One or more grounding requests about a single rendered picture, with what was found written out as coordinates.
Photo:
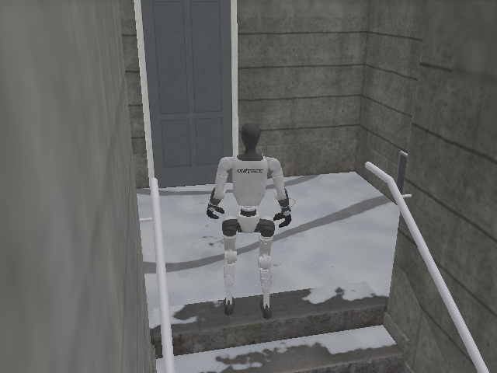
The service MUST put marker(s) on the left robot shin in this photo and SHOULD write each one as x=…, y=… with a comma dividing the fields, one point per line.
x=229, y=277

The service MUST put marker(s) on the right robot hand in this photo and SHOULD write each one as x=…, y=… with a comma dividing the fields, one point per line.
x=280, y=216

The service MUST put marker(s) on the humanoid robot torso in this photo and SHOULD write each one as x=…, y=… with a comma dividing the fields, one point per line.
x=249, y=188

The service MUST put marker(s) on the left robot forearm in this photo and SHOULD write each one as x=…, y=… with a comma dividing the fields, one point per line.
x=213, y=203

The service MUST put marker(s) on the left robot hand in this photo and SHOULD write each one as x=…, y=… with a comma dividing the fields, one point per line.
x=211, y=215

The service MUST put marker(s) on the right robot forearm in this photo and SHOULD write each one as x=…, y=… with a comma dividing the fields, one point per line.
x=285, y=205

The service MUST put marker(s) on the robot left upper arm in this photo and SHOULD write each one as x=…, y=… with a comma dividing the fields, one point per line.
x=221, y=177

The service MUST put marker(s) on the robot right upper arm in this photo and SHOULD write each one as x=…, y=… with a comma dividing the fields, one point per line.
x=277, y=175

